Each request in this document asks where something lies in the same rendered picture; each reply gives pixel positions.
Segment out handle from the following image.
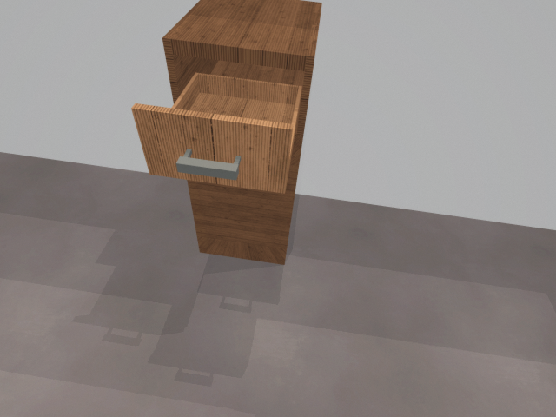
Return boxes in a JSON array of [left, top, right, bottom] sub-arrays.
[[176, 149, 241, 180]]

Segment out cabinet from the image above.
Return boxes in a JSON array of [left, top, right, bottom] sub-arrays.
[[162, 0, 322, 265]]

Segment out drawer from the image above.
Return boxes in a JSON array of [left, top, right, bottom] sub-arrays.
[[131, 73, 302, 194]]

